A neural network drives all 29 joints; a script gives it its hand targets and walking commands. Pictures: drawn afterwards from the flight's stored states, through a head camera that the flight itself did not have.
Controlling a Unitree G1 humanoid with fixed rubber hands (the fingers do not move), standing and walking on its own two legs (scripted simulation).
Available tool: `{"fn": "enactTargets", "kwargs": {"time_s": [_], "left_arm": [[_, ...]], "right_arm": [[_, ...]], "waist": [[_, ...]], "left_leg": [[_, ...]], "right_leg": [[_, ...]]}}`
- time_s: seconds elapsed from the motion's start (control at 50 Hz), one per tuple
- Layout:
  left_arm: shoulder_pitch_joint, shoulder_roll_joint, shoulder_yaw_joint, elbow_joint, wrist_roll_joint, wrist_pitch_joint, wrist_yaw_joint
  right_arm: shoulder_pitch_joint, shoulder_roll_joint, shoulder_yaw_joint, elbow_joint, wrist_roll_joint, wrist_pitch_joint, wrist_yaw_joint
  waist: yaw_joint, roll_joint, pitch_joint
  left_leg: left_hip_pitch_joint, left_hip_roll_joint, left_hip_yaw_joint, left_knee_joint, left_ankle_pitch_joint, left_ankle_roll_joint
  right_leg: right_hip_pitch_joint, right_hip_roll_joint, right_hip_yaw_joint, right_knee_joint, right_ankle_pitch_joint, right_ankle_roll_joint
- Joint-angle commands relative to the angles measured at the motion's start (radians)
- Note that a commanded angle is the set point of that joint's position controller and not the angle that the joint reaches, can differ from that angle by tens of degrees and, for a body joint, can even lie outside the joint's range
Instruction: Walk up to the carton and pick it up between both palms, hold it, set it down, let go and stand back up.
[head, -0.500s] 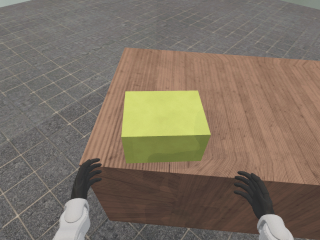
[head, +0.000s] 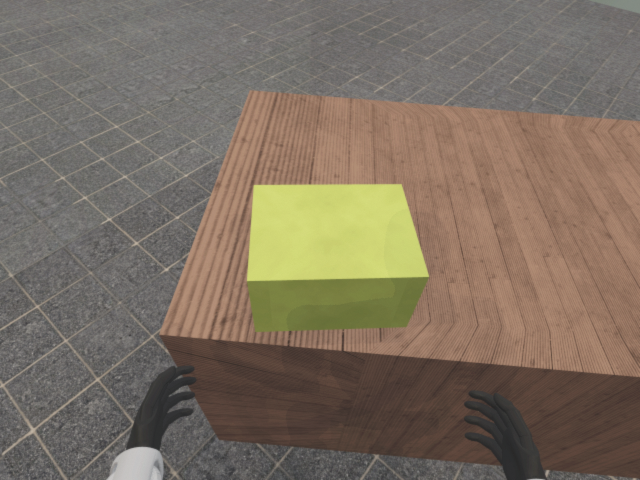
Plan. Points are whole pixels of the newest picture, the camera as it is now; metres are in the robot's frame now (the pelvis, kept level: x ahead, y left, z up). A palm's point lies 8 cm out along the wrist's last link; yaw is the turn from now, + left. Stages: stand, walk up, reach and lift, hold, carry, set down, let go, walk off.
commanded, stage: set down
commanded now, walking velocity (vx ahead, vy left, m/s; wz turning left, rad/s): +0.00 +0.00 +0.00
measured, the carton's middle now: (330, 256) +0.48 +0.01 -0.05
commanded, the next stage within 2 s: let go in 0.50 s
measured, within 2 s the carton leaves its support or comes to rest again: neither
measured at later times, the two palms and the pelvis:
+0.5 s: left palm out of the picture +0.14 +0.22 -0.08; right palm out of the picture +0.14 -0.22 -0.08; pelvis -0.01 +0.00 +0.00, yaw +0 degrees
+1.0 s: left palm out of the picture +0.14 +0.23 -0.08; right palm out of the picture +0.13 -0.22 -0.09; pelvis -0.01 +0.00 +0.00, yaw +0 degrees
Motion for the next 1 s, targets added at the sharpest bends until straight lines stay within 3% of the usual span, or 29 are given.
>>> {"fn": "enactTargets", "kwargs": {"time_s": [0.0,0.02,0.06,0.08,0.1,0.14,0.18,0.2,0.22,0.28,0.3,0.32,0.34,0.38,0.4,0.42,0.44,0.48,0.5,0.54,0.58,0.64,0.66,0.76,0.78,0.9,0.94,0.96,0.98], "left_arm": [[-0.102,0.102,0.051,-0.15,0.018,-0.03,-0.009],[-0.108,0.099,0.047,-0.116,0.023,-0.009,-0.013],[-0.088,0.092,0.034,-0.155,0.009,0.008,-0.013],[-0.08,0.083,0.03,-0.181,0.015,0.008,-0.007],[-0.042,0.066,0.025,-0.064,0.046,0.058,-0.023],[-0.047,0.086,0.043,-0.141,0.038,0.083,-0.034],[-0.083,0.08,0.036,-0.144,0.031,0.092,-0.027],[-0.055,0.073,0.027,-0.244,0.023,0.069,-0.013],[-0.016,0.08,0.026,-0.133,0.055,0.102,-0.024],[-0.03,0.075,0.036,-0.212,0.063,0.119,-0.018],[-0.028,0.069,0.029,-0.116,0.086,0.157,-0.025],[-0.068,0.089,0.047,-0.221,0.072,0.146,-0.016],[-0.063,0.07,0.02,-0.248,0.064,0.134,0.0],[-0.022,0.083,0.013,-0.171,0.079,0.17,-0.015],[-0.044,0.106,0.031,-0.223,0.07,0.164,-0.015],[-0.007,0.095,0.025,-0.139,0.09,0.189,-0.025],[-0.039,0.115,0.046,-0.139,0.097,0.203,-0.032],[-0.011,0.103,0.035,-0.241,0.073,0.174,-0.018],[-0.025,0.111,0.034,-0.179,0.087,0.183,-0.021],[-0.023,0.12,0.043,-0.161,0.074,0.194,-0.033],[-0.037,0.123,0.04,-0.07,0.09,0.245,-0.057],[-0.069,0.123,0.025,-0.177,0.077,0.247,-0.041],[-0.034,0.099,0.008,-0.124,0.088,0.26,-0.043],[-0.06,0.143,0.034,-0.191,0.077,0.242,-0.036],[-0.058,0.138,0.035,-0.137,0.087,0.255,-0.039],[-0.087,0.148,0.031,-0.128,0.081,0.278,-0.044],[-0.081,0.152,0.035,-0.118,0.078,0.281,-0.049],[-0.068,0.095,0.0,-0.113,0.073,0.288,-0.055],[-0.074,0.112,0.013,-0.118,0.076,0.291,-0.06]], "right_arm": [[-0.101,-0.19,-0.054,-0.134,-0.02,-0.049,-0.01],[-0.107,-0.176,-0.051,-0.103,-0.031,-0.035,-0.013],[-0.094,-0.179,-0.067,-0.166,-0.044,-0.027,-0.016],[-0.069,-0.174,-0.073,-0.175,-0.041,-0.025,-0.014],[-0.044,-0.163,-0.048,-0.063,-0.071,0.012,-0.023],[-0.027,-0.131,-0.045,-0.148,-0.077,0.025,-0.033],[-0.068,-0.147,-0.064,-0.162,-0.092,0.031,-0.03],[-0.025,-0.146,-0.079,-0.221,-0.08,0.014,-0.026],[0.004,-0.14,-0.067,-0.117,-0.119,0.039,-0.037],[-0.004,-0.134,-0.092,-0.171,-0.117,0.044,-0.032],[-0.021,-0.141,-0.096,-0.085,-0.153,0.07,-0.035],[-0.036,-0.124,-0.111,-0.183,-0.139,0.065,-0.033],[-0.037,-0.127,-0.118,-0.194,-0.13,0.056,-0.024],[0.013,-0.101,-0.096,-0.116,-0.155,0.084,-0.032],[0.007,-0.095,-0.105,-0.176,-0.155,0.078,-0.034],[0.026,-0.093,-0.095,-0.109,-0.177,0.092,-0.038],[0.005,-0.087,-0.105,-0.12,-0.188,0.102,-0.041],[0.028,-0.098,-0.11,-0.205,-0.165,0.079,-0.039],[0.018,-0.101,-0.113,-0.146,-0.179,0.085,-0.04],[0.035,-0.071,-0.102,-0.154,-0.19,0.092,-0.05],[0.014,-0.057,-0.105,-0.074,-0.232,0.126,-0.062],[-0.002,-0.051,-0.125,-0.149,-0.227,0.128,-0.054],[0.019,-0.056,-0.118,-0.112,-0.236,0.138,-0.053],[0.01,-0.037,-0.124,-0.187,-0.24,0.126,-0.054],[0.007,-0.031,-0.115,-0.153,-0.248,0.137,-0.055],[-0.009,-0.024,-0.137,-0.158,-0.267,0.158,-0.056],[0.003,-0.02,-0.139,-0.179,-0.281,0.163,-0.063],[-0.002,-0.055,-0.142,-0.187,-0.262,0.173,-0.065],[0.007,-0.051,-0.138,-0.194,-0.258,0.178,-0.068]], "waist": [[0.003,0.013,-0.235],[0.006,0.014,-0.201],[0.003,-0.018,-0.188],[0.008,-0.003,-0.183],[-0.002,-0.002,-0.126],[0.022,-0.022,-0.147],[0.023,-0.02,-0.155],[0.019,-0.009,-0.181],[-0.003,-0.012,-0.124],[0.023,0.029,-0.149],[0.005,0.027,-0.089],[0.026,0.038,-0.131],[0.021,0.05,-0.139],[-0.004,0.047,-0.104],[0.005,0.04,-0.137],[-0.006,0.026,-0.081],[0.003,0.025,-0.082],[0.014,0.008,-0.122],[0.005,0.026,-0.133],[0.005,0.004,-0.13],[-0.003,0.013,-0.034],[0.01,0.048,-0.074],[-0.005,0.035,-0.043],[0.008,0.037,-0.116],[0.012,0.033,-0.078],[0.007,0.051,-0.051],[0.005,0.019,-0.049],[0.024,0.022,-0.058],[0.018,0.031,-0.06]], "left_leg": [[0.079,-0.037,-0.03,-0.028,0.337,-0.028],[0.064,-0.036,-0.029,-0.042,0.284,-0.026],[0.054,-0.031,-0.023,-0.052,0.267,-0.015],[0.061,-0.027,-0.026,-0.057,0.279,-0.017],[0.078,-0.029,-0.024,-0.064,0.251,-0.019],[0.087,-0.034,-0.018,-0.067,0.274,-0.011],[0.077,-0.026,-0.019,-0.07,0.253,-0.013],[0.092,-0.017,-0.025,-0.059,0.312,-0.018],[0.108,-0.023,-0.022,-0.056,0.291,-0.021],[0.106,-0.019,-0.024,-0.059,0.307,-0.026],[0.105,-0.018,-0.023,-0.065,0.263,-0.028],[0.089,-0.018,-0.02,-0.065,0.254,-0.023],[0.087,-0.007,-0.029,-0.064,0.26,-0.027],[0.103,-0.016,-0.023,-0.062,0.241,-0.022],[0.089,-0.017,-0.017,-0.06,0.246,-0.017],[0.082,-0.019,-0.013,-0.066,0.217,-0.017],[0.078,-0.023,-0.011,-0.069,0.199,-0.011],[0.075,-0.018,-0.022,-0.059,0.271,-0.015],[0.086,-0.021,-0.015,-0.059,0.255,-0.021],[0.078,-0.026,-0.008,-0.061,0.232,-0.015],[0.072,-0.028,-0.006,-0.076,0.157,-0.01],[0.076,-0.013,-0.012,-0.074,0.156,-0.012],[0.086,-0.009,-0.014,-0.074,0.165,-0.015],[0.078,-0.015,-0.009,-0.061,0.204,-0.012],[0.061,-0.018,-0.007,-0.07,0.157,-0.008],[0.075,-0.009,-0.011,-0.081,0.126,-0.007],[0.063,-0.012,-0.006,-0.081,0.105,0.0],[0.02,-0.028,0.008,-0.032,0.116,-0.026],[0.023,-0.03,0.011,-0.033,0.111,-0.025]], "right_leg": [[0.102,-0.007,0.08,-0.045,0.381,-0.001],[0.093,-0.014,0.082,-0.052,0.327,-0.001],[0.09,-0.009,0.079,-0.06,0.297,-0.002],[0.088,-0.004,0.075,-0.06,0.29,-0.007],[0.085,-0.012,0.082,-0.086,0.261,-0.016],[0.112,-0.012,0.082,-0.08,0.302,-0.005],[0.085,-0.006,0.069,-0.079,0.25,-0.006],[0.095,0.004,0.059,-0.064,0.285,-0.009],[0.089,-0.002,0.066,-0.081,0.28,-0.012],[0.086,0.003,0.058,-0.07,0.28,-0.012],[0.06,0.002,0.054,-0.088,0.223,-0.017],[0.067,-0.001,0.056,-0.081,0.195,-0.014],[0.055,0.008,0.046,-0.069,0.185,-0.018],[0.06,-0.006,0.06,-0.086,0.192,-0.019],[0.078,-0.007,0.061,-0.072,0.208,-0.009],[0.07,-0.011,0.062,-0.077,0.205,-0.005],[0.07,-0.02,0.066,-0.076,0.201,0.002],[0.095,-0.006,0.056,-0.058,0.261,0.005],[0.082,-0.007,0.057,-0.064,0.247,0.005],[0.093,-0.011,0.061,-0.064,0.251,0.013],[0.056,-0.019,0.06,-0.084,0.164,0.008],[0.036,-0.01,0.047,-0.081,0.1,-0.002],[0.03,-0.005,0.043,-0.086,0.1,-0.008],[0.071,-0.011,0.049,-0.065,0.154,0.005],[0.049,-0.018,0.056,-0.077,0.109,0.006],[0.033,-0.017,0.047,-0.076,0.08,-0.002],[0.036,-0.022,0.053,-0.08,0.077,0.007],[0.05,-0.02,0.053,-0.046,0.076,0.001],[0.048,-0.02,0.054,-0.044,0.077,0.0]]}}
